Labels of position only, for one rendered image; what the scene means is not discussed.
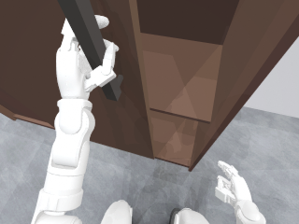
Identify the left robot hand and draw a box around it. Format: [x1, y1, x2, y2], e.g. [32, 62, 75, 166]
[56, 15, 119, 100]

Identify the right robot hand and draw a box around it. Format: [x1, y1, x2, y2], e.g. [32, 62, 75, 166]
[215, 161, 252, 209]

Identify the handle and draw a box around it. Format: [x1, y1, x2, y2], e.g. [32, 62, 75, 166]
[57, 0, 123, 102]

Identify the wardrobe door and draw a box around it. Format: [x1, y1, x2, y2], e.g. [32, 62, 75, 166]
[0, 0, 156, 160]
[0, 88, 46, 122]

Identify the robot left forearm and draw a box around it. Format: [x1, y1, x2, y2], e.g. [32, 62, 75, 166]
[31, 98, 95, 224]

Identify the robot left thigh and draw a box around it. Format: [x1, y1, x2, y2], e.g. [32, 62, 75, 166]
[101, 201, 133, 224]

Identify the robot right forearm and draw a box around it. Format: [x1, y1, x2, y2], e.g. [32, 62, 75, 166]
[235, 200, 266, 224]

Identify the robot right foot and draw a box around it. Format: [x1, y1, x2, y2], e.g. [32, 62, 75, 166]
[169, 208, 181, 224]

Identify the robot left upper arm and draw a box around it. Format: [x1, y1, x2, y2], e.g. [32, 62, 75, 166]
[36, 213, 82, 224]

